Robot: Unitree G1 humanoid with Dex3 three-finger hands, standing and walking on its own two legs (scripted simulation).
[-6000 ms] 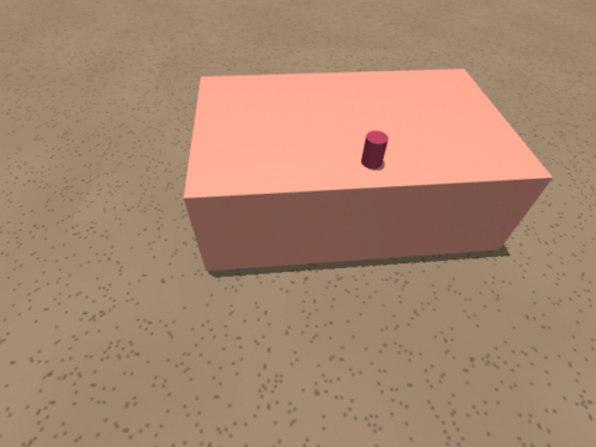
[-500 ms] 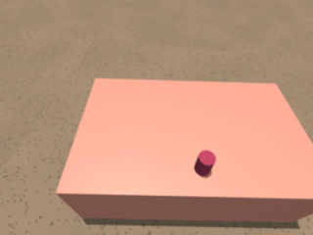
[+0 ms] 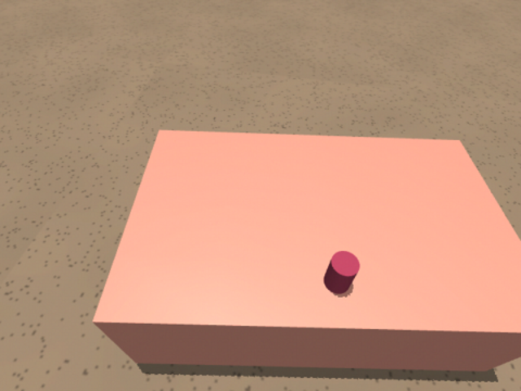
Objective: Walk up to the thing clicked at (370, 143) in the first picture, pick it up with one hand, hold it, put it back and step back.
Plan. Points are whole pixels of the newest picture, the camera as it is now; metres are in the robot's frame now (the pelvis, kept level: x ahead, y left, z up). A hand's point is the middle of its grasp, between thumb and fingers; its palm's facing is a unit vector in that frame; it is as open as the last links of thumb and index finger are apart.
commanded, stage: stand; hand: right
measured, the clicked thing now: (340, 272) +0.46 -0.23 -0.31
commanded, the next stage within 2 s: go down in 0.40 s
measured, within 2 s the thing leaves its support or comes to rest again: neither
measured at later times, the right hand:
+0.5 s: hand out of the picture +0.08 -0.25 -0.16, palm faces -0.03 +0.94 -0.34, open 7.4 cm
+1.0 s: hand out of the picture +0.12 -0.26 -0.15, palm faces +0.02 +0.95 -0.32, open 15.7 cm
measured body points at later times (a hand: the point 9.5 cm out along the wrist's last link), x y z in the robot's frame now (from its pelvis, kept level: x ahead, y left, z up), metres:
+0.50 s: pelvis +0.01 +0.00 +0.00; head +0.02 +0.00 +0.45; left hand +0.07 +0.30 -0.14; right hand +0.09 -0.30 -0.13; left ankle +0.02 +0.12 -0.75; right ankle -0.03 -0.15 -0.75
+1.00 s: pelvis -0.01 -0.02 -0.03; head +0.04 -0.01 +0.42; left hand +0.14 +0.27 -0.13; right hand +0.12 -0.31 -0.13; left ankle +0.02 +0.12 -0.75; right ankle -0.03 -0.15 -0.75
